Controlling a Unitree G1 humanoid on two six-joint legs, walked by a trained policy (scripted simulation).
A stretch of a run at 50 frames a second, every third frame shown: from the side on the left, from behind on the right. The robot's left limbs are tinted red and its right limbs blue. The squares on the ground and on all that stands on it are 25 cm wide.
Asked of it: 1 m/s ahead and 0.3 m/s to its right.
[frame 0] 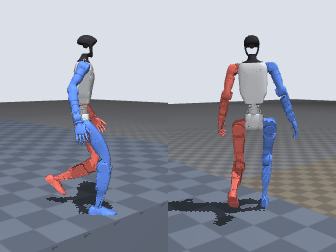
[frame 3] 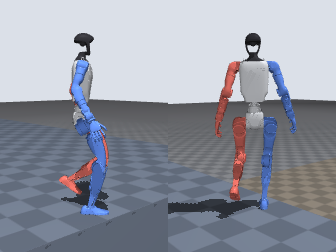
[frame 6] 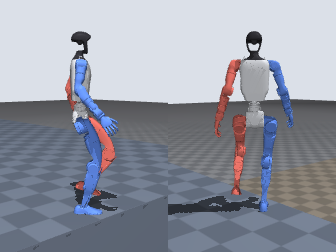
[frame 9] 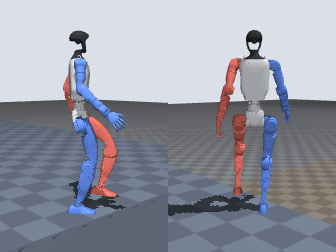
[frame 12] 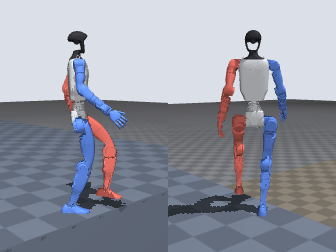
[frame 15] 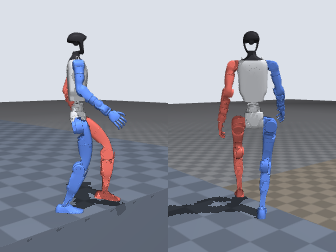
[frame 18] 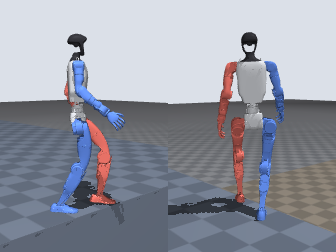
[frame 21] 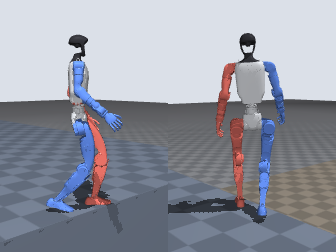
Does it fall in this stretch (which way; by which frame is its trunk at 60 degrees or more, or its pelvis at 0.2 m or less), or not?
no
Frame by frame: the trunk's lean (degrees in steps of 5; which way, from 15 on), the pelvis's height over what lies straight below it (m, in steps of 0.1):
0: 5, 0.7
3: 5, 0.8
6: 0, 0.8
9: 0, 0.8
12: 0, 0.8
15: 0, 0.8
18: 5, 0.8
21: 5, 0.7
